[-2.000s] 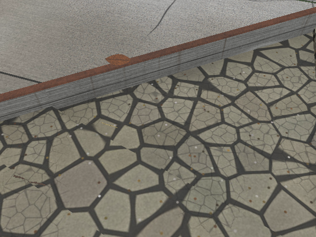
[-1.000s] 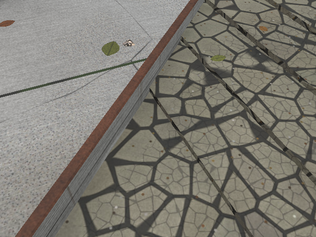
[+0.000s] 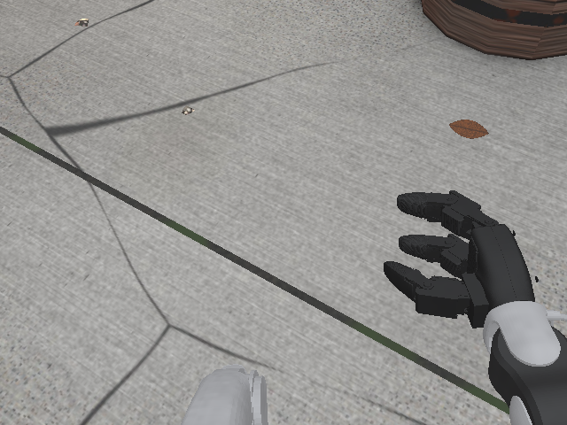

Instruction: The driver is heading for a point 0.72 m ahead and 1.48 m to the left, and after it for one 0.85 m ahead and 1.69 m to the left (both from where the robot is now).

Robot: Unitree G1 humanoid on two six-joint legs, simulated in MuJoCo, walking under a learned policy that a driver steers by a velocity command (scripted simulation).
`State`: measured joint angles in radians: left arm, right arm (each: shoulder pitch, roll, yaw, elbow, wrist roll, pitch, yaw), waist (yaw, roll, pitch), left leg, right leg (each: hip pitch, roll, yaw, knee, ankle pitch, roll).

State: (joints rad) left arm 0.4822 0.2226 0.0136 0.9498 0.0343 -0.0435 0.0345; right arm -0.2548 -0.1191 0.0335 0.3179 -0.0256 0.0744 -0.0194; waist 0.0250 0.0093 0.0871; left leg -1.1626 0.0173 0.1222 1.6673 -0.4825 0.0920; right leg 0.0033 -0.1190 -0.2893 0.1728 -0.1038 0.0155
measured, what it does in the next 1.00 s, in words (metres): climbs, turning left: left foot 0.18 m higher, then right foot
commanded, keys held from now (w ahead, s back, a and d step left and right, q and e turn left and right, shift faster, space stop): q+shift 0.58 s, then w+q+shift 0.42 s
